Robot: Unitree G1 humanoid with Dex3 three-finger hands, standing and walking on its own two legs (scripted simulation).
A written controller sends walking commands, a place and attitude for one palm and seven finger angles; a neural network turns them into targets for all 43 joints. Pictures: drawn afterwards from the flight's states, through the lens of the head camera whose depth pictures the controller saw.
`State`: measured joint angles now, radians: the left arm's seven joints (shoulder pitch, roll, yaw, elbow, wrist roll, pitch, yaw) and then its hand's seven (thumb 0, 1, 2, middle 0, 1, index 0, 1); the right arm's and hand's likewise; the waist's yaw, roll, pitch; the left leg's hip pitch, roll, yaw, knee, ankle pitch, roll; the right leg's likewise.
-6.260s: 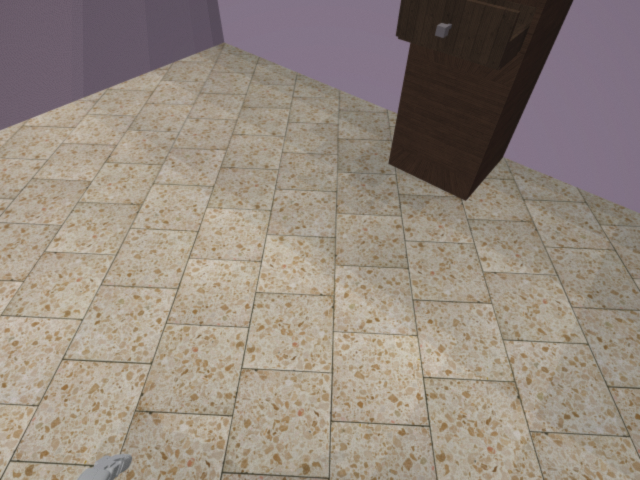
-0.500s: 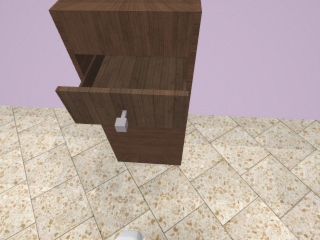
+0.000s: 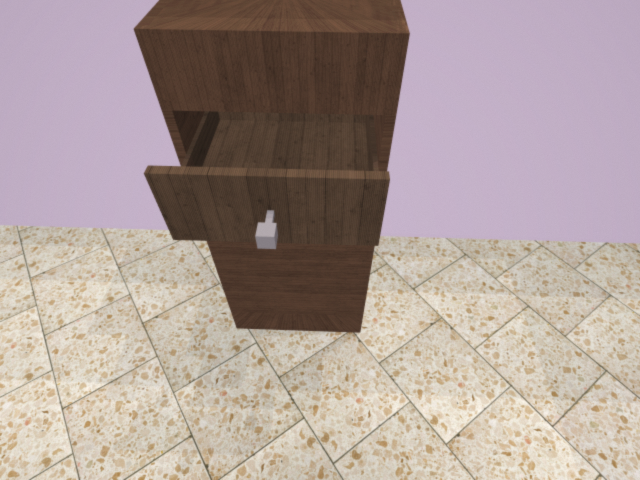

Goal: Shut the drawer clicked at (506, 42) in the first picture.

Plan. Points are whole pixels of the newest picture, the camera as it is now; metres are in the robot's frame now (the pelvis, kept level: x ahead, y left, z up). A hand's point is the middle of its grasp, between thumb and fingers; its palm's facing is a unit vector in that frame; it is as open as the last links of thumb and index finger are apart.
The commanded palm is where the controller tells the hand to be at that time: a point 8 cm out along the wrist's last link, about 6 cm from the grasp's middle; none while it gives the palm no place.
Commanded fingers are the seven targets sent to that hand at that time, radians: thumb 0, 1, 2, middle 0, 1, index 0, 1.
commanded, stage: come to a stop and stand still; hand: left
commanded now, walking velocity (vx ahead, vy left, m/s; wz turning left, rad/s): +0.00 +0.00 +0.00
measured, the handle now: (268, 228) +0.49 +0.12 +0.00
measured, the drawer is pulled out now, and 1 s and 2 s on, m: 0.18 0.18 0.18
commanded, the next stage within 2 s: look again from close up in 0.48 s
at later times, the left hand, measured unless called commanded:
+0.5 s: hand out of the picture -0.05 +0.13 -0.18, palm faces +0.05 -0.99 -0.14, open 7.3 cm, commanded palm none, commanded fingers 0.00 0.90 0.90 -0.20 -0.30 -0.20 -0.30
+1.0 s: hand out of the picture +0.01 +0.19 -0.18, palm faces +0.03 -0.98 -0.20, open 7.4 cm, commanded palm none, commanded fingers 0.00 0.90 0.90 -0.20 -0.30 -0.20 -0.30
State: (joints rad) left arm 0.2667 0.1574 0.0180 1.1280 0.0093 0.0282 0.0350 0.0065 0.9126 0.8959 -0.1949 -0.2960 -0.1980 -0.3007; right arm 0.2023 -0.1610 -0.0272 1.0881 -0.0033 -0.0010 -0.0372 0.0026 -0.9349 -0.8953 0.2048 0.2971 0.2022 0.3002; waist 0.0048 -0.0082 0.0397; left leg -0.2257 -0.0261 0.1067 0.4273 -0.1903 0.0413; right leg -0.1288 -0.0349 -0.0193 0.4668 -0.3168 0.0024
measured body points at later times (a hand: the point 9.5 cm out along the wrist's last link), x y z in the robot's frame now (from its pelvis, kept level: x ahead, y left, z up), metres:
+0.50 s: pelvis -0.03 -0.02 +0.00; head -0.02 -0.02 +0.45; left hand -0.06 +0.18 -0.16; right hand -0.10 -0.22 -0.16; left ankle +0.03 +0.10 -0.74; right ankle -0.05 -0.11 -0.74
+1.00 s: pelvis +0.00 +0.02 +0.00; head +0.00 +0.02 +0.45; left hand +0.01 +0.25 -0.16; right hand +0.01 -0.20 -0.16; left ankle +0.03 +0.09 -0.74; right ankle -0.05 -0.11 -0.74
